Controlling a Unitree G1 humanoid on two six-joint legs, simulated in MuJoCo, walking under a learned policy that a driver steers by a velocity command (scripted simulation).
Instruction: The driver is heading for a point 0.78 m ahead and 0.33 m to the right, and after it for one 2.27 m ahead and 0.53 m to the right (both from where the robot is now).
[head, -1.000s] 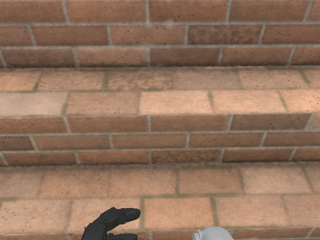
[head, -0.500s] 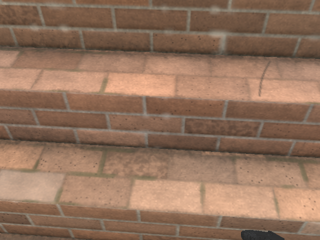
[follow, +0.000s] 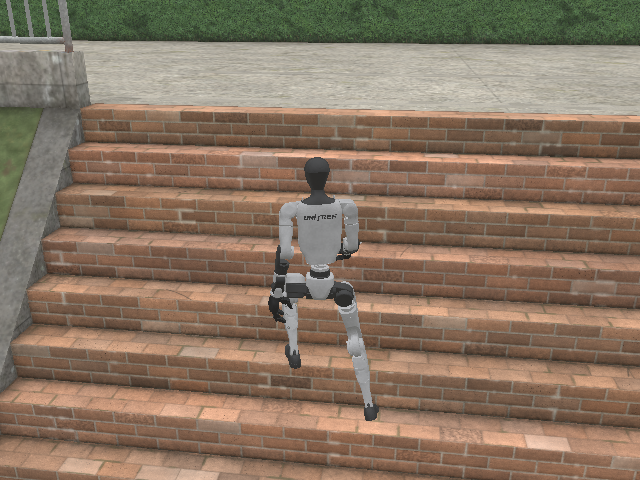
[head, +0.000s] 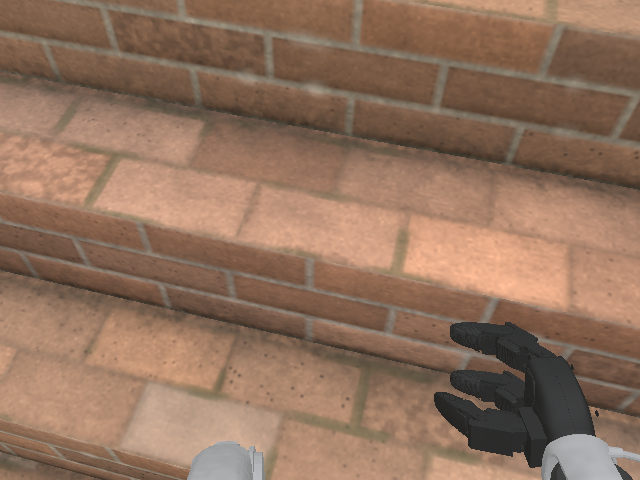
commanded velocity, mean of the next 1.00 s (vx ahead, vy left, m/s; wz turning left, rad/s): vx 0.50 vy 0.00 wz -0.54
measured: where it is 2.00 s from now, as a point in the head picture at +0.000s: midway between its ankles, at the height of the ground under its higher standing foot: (364, 434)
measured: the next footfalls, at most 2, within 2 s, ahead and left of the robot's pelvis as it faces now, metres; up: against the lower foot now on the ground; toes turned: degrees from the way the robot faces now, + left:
right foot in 0.56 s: +0.37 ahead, -0.06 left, +0.22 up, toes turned -19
left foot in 1.24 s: +0.65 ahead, +0.01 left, +0.47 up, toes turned -45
